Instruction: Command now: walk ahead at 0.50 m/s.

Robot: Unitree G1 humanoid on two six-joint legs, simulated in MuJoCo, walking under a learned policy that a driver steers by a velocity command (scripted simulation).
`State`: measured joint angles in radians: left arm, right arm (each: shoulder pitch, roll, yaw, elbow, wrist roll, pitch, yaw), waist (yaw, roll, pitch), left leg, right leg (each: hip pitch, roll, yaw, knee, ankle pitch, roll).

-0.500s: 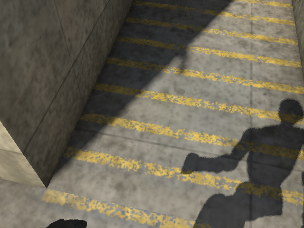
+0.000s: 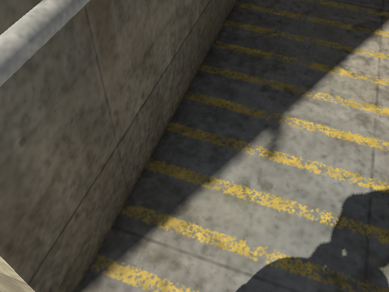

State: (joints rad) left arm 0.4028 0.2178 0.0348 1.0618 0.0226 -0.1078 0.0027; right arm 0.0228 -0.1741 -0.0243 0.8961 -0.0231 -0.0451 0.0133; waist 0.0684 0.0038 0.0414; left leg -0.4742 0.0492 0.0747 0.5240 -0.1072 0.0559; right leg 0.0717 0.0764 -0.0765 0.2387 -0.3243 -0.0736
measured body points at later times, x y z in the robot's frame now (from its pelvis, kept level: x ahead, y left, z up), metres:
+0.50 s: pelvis +0.27 -0.04 -0.01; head +0.31 -0.05 +0.44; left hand +0.51 +0.13 -0.11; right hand +0.18 -0.28 -0.15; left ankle +0.14 +0.11 -0.74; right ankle +0.41 -0.17 -0.71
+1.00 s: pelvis +0.52 -0.16 +0.01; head +0.54 -0.20 +0.46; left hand +0.61 +0.10 -0.11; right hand +0.60 -0.47 -0.10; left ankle +0.75 -0.10 -0.68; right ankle +0.41 -0.16 -0.74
